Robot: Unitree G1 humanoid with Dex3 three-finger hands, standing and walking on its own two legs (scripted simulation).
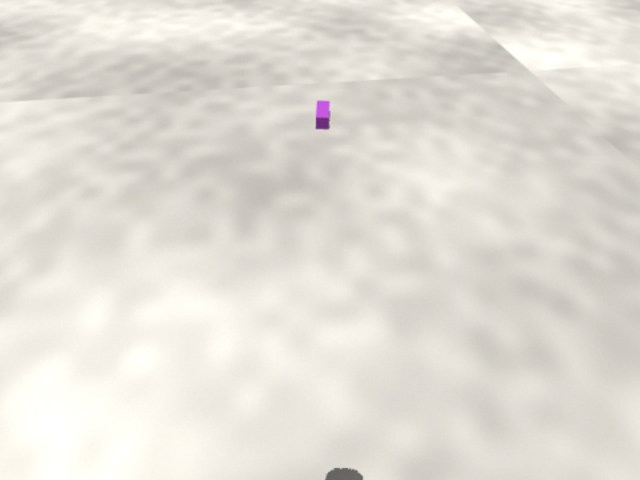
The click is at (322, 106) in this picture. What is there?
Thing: lying carton
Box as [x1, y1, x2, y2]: [316, 101, 329, 128]
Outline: 317,101 316,128 328,128 329,101
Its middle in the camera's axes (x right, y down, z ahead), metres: +0.03 -0.75 +2.31
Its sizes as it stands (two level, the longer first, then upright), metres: 0.190 0.075 0.073
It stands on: the floor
